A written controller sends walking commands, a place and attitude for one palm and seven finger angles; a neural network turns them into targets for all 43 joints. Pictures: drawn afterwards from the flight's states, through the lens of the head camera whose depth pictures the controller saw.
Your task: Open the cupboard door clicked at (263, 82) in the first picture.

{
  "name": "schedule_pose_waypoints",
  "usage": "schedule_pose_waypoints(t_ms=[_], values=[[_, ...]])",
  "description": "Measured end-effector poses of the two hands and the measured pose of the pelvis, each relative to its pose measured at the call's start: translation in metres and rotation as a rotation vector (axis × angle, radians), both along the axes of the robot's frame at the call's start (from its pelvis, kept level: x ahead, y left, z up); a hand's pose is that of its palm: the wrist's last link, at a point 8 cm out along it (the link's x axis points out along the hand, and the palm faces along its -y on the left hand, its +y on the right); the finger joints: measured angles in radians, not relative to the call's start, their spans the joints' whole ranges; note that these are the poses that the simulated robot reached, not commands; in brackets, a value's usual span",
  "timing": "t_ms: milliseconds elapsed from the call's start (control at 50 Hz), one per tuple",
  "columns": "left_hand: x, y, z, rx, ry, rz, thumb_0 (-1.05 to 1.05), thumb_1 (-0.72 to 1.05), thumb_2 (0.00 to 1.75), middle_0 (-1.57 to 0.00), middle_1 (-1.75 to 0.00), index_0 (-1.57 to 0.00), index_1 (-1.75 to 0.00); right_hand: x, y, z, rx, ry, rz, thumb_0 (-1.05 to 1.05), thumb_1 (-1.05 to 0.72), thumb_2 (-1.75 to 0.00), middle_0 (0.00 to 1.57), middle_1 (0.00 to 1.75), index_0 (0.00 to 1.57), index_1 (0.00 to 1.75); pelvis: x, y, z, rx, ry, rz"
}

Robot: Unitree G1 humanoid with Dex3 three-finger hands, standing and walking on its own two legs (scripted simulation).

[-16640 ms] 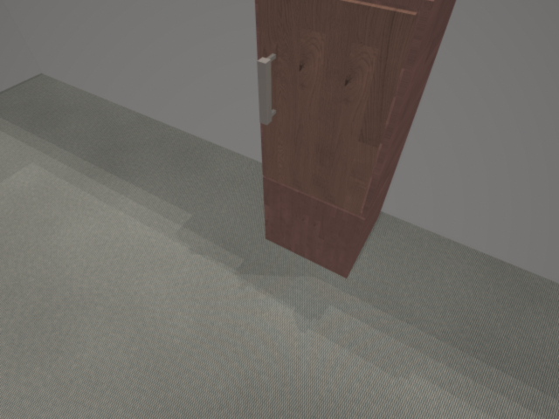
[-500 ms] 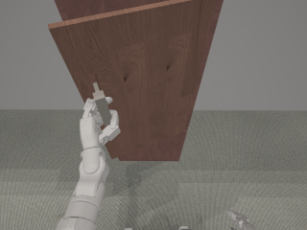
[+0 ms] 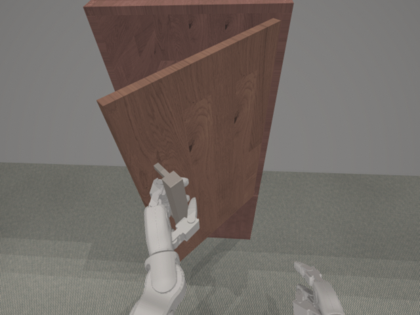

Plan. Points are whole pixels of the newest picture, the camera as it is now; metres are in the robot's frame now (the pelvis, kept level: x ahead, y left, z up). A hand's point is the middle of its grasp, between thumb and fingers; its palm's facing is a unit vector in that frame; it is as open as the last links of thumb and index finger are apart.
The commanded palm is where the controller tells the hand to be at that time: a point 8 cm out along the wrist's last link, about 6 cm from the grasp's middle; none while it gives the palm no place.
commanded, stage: open thumb and fingers to let go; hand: left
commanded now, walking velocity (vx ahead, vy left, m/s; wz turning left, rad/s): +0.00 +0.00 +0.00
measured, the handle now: (172, 200) +0.33 +0.08 +0.05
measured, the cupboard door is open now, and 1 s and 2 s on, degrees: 47 45 49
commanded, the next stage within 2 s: slide the hand sideways off the handle in 0.86 s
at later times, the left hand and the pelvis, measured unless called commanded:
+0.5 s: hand (188, 215) +0.29 +0.05 +0.06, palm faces +0.31 -0.95 -0.03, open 11.4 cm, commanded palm +0.25 +0.09 +0.06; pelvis -0.01 -0.01 +0.00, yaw +1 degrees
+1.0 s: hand (187, 218) +0.29 +0.05 +0.06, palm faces +0.23 -0.97 -0.04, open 14.9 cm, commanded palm +0.24 +0.08 +0.06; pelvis -0.02 +0.01 -0.01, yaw +0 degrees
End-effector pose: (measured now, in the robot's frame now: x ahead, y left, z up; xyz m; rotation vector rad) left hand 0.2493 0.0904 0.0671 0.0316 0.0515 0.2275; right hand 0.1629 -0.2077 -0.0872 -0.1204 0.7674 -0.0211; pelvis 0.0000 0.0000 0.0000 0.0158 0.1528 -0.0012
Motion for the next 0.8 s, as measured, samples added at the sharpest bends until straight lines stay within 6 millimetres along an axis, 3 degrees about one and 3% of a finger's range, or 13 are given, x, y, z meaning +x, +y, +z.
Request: schedule_pose_waypoints(t_ms=[260, 540, 660, 800], values=[[0.006, 0.002, -0.002, 0.003, -0.013, 0.094, 0.00, 0.52, 0.73, -0.35, -1.30, -0.38, -1.31, -0.004, -0.022, -0.009, -0.046, 0.026, 0.010, 0.02, -0.90, -0.90, 0.20, 0.30, 0.20, 0.30, -0.008, -0.013, -0.002, 0.014, 0.013, 0.018], [0.004, 0.004, -0.007, 0.004, -0.029, 0.081, 0.00, -0.22, 0.42, -0.32, -1.22, -0.33, -1.22, -0.018, -0.015, -0.017, -0.041, 0.050, -0.001, 0.02, -0.90, -0.90, 0.20, 0.30, 0.20, 0.30, -0.013, -0.007, -0.005, 0.011, 0.020, 0.015], [0.006, 0.005, -0.007, 0.005, -0.032, 0.070, -0.01, -0.41, 0.34, -0.30, -1.09, -0.30, -1.09, -0.020, -0.007, -0.016, -0.038, 0.042, 0.000, 0.02, -0.90, -0.90, 0.20, 0.30, 0.20, 0.30, -0.016, -0.001, -0.006, 0.006, 0.019, 0.011], [0.006, 0.005, -0.007, 0.008, -0.031, 0.039, -0.01, -0.48, 0.31, -0.26, -0.82, -0.26, -0.82, -0.019, 0.002, -0.013, -0.029, 0.019, 0.002, 0.02, -0.90, -0.90, 0.20, 0.30, 0.20, 0.30, -0.017, 0.006, -0.007, 0.000, 0.015, 0.005]])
